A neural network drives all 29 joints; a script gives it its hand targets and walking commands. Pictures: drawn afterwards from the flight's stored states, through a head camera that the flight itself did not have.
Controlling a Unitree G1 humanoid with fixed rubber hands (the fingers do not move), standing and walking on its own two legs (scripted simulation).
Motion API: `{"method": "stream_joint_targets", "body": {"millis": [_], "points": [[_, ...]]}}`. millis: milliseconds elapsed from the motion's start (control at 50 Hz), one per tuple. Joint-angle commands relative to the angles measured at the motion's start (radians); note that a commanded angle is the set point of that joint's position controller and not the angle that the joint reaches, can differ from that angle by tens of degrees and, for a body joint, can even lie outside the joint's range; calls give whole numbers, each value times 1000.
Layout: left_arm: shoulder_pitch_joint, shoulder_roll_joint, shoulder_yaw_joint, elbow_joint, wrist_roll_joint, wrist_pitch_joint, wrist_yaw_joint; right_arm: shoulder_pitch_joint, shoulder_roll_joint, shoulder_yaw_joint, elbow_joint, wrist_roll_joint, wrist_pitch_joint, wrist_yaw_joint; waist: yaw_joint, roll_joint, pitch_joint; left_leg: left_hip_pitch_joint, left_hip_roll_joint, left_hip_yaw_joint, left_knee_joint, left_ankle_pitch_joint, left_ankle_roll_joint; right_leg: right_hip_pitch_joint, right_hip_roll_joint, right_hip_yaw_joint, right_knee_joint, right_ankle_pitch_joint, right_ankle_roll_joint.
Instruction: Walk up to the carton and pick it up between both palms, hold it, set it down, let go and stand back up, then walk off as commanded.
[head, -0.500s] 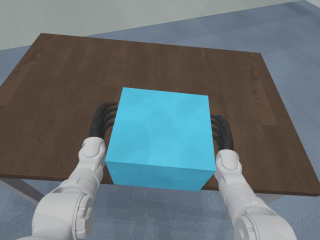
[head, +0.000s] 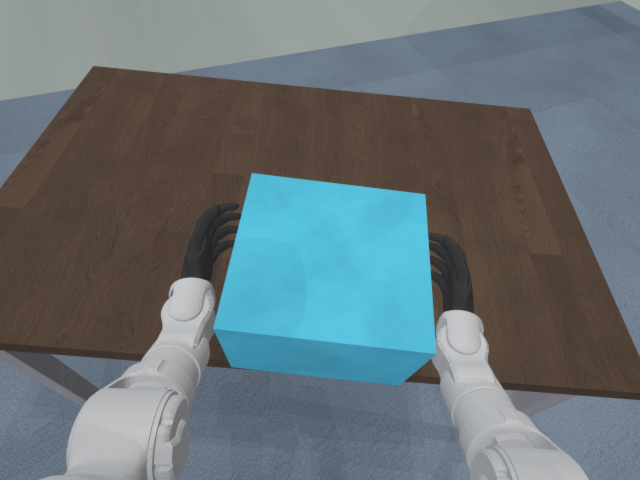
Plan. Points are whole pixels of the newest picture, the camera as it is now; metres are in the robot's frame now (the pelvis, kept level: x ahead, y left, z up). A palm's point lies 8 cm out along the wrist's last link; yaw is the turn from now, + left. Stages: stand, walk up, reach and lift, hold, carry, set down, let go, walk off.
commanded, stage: reach and lift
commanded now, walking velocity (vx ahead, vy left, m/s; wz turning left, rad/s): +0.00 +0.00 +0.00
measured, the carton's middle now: (327, 281) +0.41 +0.01 -0.02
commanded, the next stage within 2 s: none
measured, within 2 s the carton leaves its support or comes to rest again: neither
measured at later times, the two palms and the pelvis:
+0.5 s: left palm (201, 254) +0.40 +0.17 +0.04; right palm (460, 296) +0.37 -0.16 +0.03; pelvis +0.00 +0.00 +0.00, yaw +0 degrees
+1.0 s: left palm (179, 220) +0.38 +0.18 +0.14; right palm (488, 267) +0.36 -0.16 +0.12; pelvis -0.01 +0.00 +0.01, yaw +1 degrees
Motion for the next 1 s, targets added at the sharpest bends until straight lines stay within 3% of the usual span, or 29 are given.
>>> {"method": "stream_joint_targets", "body": {"millis": [0,60,80,120,180,200,240,260,300,380,420,460,480,540,580,600,640,680,700,720,740,760,780,840,860,880,920,940,980], "points": [[-521,-702,-258,-147,179,-48,-124,-585,711,362,-163,-170,-136,171,42,110,-635,495,-19,-6,22,354,-67,282,13,-19,-58,313,2],[-551,-719,-289,-173,162,-53,-116,-600,687,325,-132,-200,-156,169,21,125,-664,523,-17,-4,12,339,-80,242,19,-35,-75,265,-3],[-527,-708,-286,-170,163,-53,-120,-599,693,353,-154,-178,-158,169,37,116,-658,505,-22,1,12,323,-68,263,14,-20,-78,272,-1],[-562,-704,-291,-178,162,-49,-121,-591,697,337,-142,-204,-155,161,22,105,-637,484,-26,5,-9,274,-60,273,9,-20,-78,250,5],[-547,-717,-311,-183,142,-39,-112,-628,688,353,-167,-188,-151,163,38,107,-670,504,-25,-2,-3,287,-64,239,20,-24,-86,227,-3],[-573,-733,-342,-213,126,-39,-111,-618,687,352,-155,-186,-147,159,12,110,-672,520,-26,-1,-3,300,-67,237,20,-29,-91,243,-3],[-555,-723,-339,-186,113,-20,-112,-614,690,373,-178,-170,-127,152,7,84,-647,483,-29,-4,-6,245,-60,242,17,-21,-97,209,1],[-584,-720,-342,-222,114,-22,-111,-633,697,380,-199,-161,-120,156,28,107,-670,492,-30,-1,-4,264,-62,245,17,-19,-88,218,1],[-578,-734,-365,-240,92,-2,-113,-628,711,425,-229,-133,-95,148,16,95,-662,482,-33,-6,-7,283,-57,296,12,-12,-82,268,9],[-570,-774,-410,-324,66,23,-100,-663,757,521,-343,-71,-46,152,37,99,-778,493,-40,-15,20,376,-59,368,16,16,-45,407,17],[-543,-797,-445,-352,40,43,-97,-673,749,545,-404,-36,-24,149,12,95,-797,506,-41,-30,25,395,-64,384,21,8,-38,449,20],[-508,-822,-469,-405,39,81,-93,-620,733,593,-448,2,26,143,-2,105,-743,527,-44,-48,21,429,-69,411,22,14,-43,497,22],[-495,-836,-473,-425,38,100,-93,-649,735,613,-469,29,48,146,18,115,-721,533,-43,-44,13,418,-68,412,15,17,-50,470,20],[-445,-870,-514,-517,33,166,-80,-626,718,660,-540,90,122,155,23,129,-699,590,-41,-57,-1,428,-71,381,23,13,-75,415,14],[-395,-866,-506,-532,39,221,-80,-600,696,674,-585,118,174,147,17,121,-629,609,-43,-66,-15,417,-59,389,21,19,-97,409,14],[-388,-839,-477,-544,50,252,-87,-613,696,689,-593,130,205,146,40,93,-571,591,-42,-59,-34,377,-45,389,10,30,-103,385,21],[-416,-848,-488,-642,41,305,-87,-632,688,706,-621,163,252,147,45,114,-578,614,-46,-57,-45,395,-49,426,11,22,-108,387,17],[-381,-841,-494,-647,28,368,-95,-653,673,712,-694,200,294,143,40,86,-515,613,-51,-59,-64,355,-38,439,11,26,-121,362,20],[-378,-823,-473,-671,38,397,-101,-642,680,727,-696,205,323,141,59,78,-509,618,-56,-52,-73,348,-28,444,2,37,-127,365,25],[-410,-824,-481,-729,17,411,-107,-650,686,723,-744,206,338,137,45,59,-521,619,-57,-52,-77,348,-27,466,1,37,-124,369,27],[-417,-833,-506,-764,7,444,-105,-653,677,728,-734,229,368,134,36,93,-510,639,-55,-55,-77,357,-30,467,5,30,-121,359,18],[-358,-822,-488,-744,26,486,-111,-640,657,715,-750,235,392,129,34,73,-452,644,-56,-58,-90,344,-24,459,4,31,-133,357,15],[-380,-843,-522,-770,4,515,-113,-666,640,694,-766,237,410,128,5,83,-459,661,-56,-61,-96,336,-32,445,11,19,-142,324,13],[-352,-813,-458,-784,25,608,-137,-697,622,677,-800,237,467,114,23,39,-382,656,-62,-49,-116,301,-18,490,-1,33,-156,320,23],[-418,-804,-450,-847,27,632,-141,-712,623,670,-795,237,485,116,21,39,-373,667,-57,-49,-126,291,-16,480,5,23,-156,283,18],[-374,-797,-422,-795,47,671,-149,-746,603,640,-789,234,502,112,22,26,-332,650,-59,-41,-143,251,-12,482,3,23,-170,237,20],[-427,-816,-435,-848,38,704,-150,-813,597,635,-841,242,514,116,14,47,-375,662,-59,-48,-142,255,-16,488,9,20,-164,242,18],[-452,-829,-434,-891,27,718,-145,-817,616,643,-847,250,522,120,31,42,-408,691,-59,-45,-131,270,-19,480,11,22,-163,243,15],[-416,-816,-395,-841,50,759,-148,-808,583,604,-823,233,544,119,24,37,-379,694,-58,-44,-143,235,-17,461,19,15,-175,188,12]]}}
